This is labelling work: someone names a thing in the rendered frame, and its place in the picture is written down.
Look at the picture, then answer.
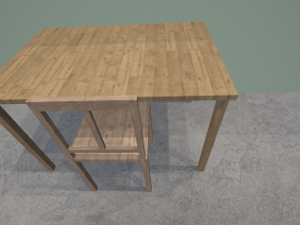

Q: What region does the table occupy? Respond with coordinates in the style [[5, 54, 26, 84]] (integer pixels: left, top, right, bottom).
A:
[[0, 22, 239, 172]]

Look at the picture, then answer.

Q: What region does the chair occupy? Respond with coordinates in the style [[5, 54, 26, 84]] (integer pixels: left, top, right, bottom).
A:
[[25, 95, 153, 192]]

